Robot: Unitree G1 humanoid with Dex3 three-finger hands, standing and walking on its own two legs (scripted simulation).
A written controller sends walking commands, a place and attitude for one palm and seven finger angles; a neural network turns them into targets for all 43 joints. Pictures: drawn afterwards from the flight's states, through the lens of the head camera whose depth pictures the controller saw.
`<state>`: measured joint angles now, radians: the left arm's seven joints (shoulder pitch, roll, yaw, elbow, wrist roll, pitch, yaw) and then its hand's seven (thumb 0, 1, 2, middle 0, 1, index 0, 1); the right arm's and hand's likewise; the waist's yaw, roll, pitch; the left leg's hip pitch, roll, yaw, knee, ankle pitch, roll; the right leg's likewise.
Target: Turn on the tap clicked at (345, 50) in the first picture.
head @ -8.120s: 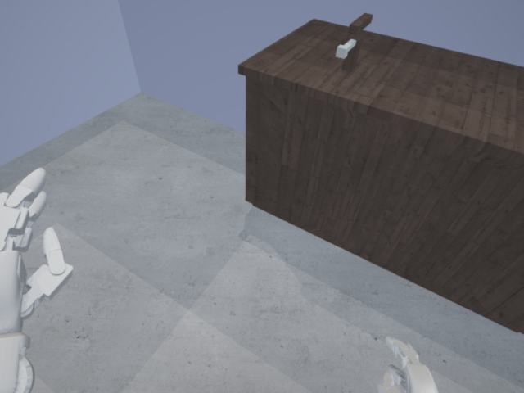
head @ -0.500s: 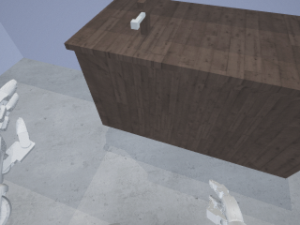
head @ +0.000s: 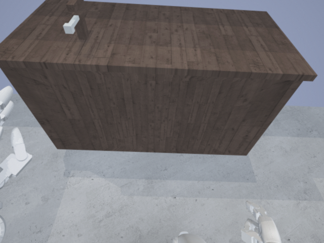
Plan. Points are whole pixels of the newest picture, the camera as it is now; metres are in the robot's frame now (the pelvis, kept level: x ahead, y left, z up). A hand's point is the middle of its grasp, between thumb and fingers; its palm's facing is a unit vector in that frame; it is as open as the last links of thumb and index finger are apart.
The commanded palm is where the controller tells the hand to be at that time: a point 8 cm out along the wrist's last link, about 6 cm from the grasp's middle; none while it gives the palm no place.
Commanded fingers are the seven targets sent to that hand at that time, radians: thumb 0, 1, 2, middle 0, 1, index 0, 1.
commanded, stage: turn to face it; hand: left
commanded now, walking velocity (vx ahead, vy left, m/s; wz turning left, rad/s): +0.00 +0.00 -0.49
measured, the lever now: (69, 28) +0.76 +0.41 +0.12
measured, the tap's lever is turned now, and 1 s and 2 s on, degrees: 0 0 0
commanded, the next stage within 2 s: take the last steps up to it in 0.40 s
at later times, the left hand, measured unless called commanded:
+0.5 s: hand (95, 159) +0.22 +0.14 +0.18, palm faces +0.16 -0.85 -0.50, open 7.4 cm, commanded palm +0.17 +0.20 +0.18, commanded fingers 0.00 0.90 0.90 -0.20 -0.30 -0.20 -0.30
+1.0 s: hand (88, 155) +0.23 +0.16 +0.17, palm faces +0.20 -0.88 -0.44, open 7.4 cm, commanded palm +0.19 +0.21 +0.18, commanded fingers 0.00 0.90 0.90 -0.20 -0.30 -0.20 -0.30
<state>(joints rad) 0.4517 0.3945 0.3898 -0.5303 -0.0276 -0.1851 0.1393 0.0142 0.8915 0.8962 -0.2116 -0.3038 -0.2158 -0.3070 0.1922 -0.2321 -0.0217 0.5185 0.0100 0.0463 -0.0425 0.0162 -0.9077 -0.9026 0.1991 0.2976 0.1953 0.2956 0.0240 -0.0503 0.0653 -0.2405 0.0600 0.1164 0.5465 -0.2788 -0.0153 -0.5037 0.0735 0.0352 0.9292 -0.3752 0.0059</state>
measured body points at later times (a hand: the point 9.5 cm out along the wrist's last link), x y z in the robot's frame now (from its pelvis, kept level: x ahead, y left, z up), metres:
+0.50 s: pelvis -0.05 -0.04 +0.00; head +0.00 -0.05 +0.45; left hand +0.20 +0.19 +0.20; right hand +0.04 -0.33 -0.09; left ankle -0.03 +0.08 -0.72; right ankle -0.01 -0.14 -0.73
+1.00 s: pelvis -0.03 -0.03 +0.01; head +0.00 -0.03 +0.46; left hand +0.21 +0.20 +0.20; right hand +0.06 -0.30 -0.09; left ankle +0.04 +0.09 -0.71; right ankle -0.07 -0.15 -0.73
